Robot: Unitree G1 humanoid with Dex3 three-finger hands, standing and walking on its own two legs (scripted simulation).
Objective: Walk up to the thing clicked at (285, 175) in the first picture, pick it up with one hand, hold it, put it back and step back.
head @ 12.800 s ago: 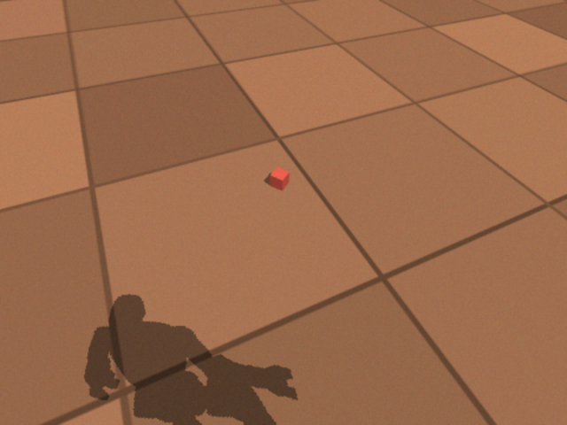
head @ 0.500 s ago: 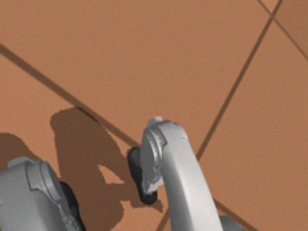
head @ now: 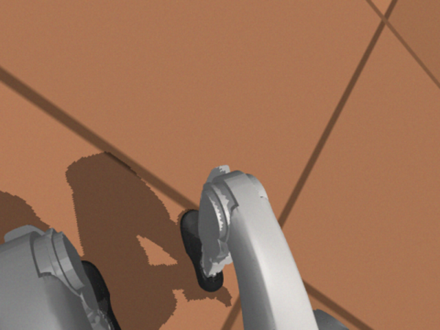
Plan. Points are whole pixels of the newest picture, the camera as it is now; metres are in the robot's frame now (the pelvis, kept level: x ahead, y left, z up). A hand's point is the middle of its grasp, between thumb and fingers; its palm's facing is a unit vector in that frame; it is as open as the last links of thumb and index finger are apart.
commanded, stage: rise first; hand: left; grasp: from above
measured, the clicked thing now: out of the picture +0.47 +0.32 -0.29
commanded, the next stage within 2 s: none
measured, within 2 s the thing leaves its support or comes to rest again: neither
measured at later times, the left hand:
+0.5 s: hand out of the picture +0.43 +0.34 -0.20, palm faces +0.01 -0.48 -0.88, open 13.9 cm
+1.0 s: hand out of the picture +0.44 +0.34 -0.20, palm faces +0.02 -0.47 -0.88, open 13.9 cm
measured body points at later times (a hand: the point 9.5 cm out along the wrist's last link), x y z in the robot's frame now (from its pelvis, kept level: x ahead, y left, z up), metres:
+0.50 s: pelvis +0.00 +0.00 +0.00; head +0.28 +0.08 +0.34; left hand +0.43 +0.36 -0.15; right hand +0.01 -0.26 -0.08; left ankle +0.07 +0.13 -0.29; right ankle +0.12 -0.12 -0.29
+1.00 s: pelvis +0.00 +0.00 +0.00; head +0.28 +0.08 +0.34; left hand +0.44 +0.36 -0.15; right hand +0.00 -0.26 -0.07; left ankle +0.07 +0.13 -0.29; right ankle +0.12 -0.12 -0.29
